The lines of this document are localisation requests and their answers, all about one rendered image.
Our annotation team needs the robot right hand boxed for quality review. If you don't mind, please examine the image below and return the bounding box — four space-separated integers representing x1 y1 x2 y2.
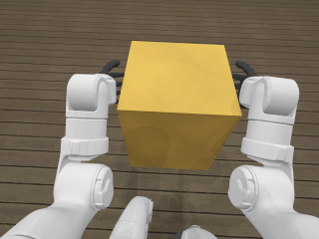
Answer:
231 61 258 109

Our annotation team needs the left robot upper arm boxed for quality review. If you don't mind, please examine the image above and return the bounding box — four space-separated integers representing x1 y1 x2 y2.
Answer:
0 162 114 239

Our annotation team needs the robot left hand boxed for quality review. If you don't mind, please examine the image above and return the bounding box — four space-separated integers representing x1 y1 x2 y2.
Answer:
100 60 125 104

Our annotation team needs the left robot thigh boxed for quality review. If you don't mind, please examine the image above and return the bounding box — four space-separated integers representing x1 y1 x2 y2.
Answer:
109 196 154 239

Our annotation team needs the robot left forearm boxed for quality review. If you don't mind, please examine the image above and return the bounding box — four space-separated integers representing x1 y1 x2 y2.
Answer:
53 74 117 199

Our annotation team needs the robot right forearm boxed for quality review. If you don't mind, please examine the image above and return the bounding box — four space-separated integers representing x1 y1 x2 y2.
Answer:
239 76 300 202

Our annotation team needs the right robot upper arm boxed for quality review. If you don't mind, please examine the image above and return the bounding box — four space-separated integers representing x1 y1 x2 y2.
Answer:
227 164 319 239

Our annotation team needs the right robot shin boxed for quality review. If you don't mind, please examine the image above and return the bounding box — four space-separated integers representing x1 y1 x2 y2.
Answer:
180 225 200 239

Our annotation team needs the carton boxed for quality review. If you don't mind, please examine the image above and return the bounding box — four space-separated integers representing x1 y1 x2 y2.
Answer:
117 41 242 170

